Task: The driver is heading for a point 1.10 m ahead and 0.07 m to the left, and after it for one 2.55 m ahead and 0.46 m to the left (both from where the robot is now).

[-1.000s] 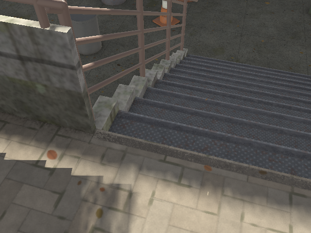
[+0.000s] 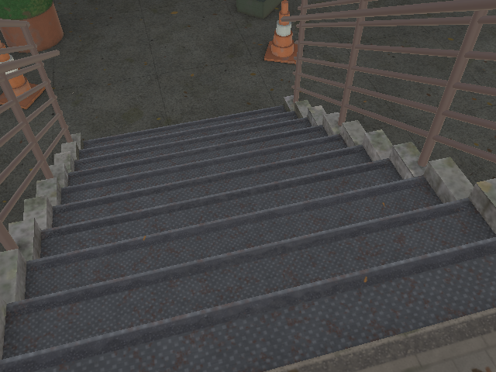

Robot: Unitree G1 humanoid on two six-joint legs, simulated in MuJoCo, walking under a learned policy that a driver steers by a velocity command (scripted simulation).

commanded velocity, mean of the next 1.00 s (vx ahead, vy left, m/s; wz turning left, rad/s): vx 0.50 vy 0.00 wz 0.08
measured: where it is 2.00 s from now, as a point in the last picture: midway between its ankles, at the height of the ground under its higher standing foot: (235, 253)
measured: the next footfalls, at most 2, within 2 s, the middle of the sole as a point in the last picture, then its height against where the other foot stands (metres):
right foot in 0.36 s outside the picture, level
left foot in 1.04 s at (212, 343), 0.17 m lower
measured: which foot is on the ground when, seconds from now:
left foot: down 0.00-0.40, up 0.42-1.00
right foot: up 0.00-0.34, down 0.36-1.00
